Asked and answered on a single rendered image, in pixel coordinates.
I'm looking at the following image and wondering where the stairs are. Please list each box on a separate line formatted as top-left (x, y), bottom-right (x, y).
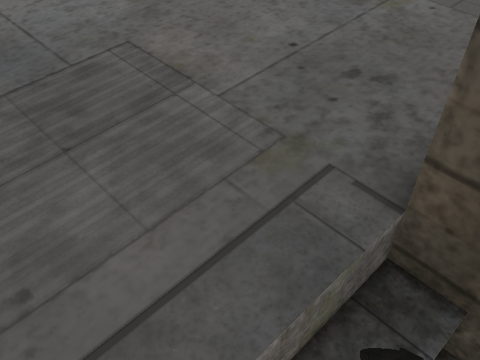
top-left (256, 212), bottom-right (467, 360)

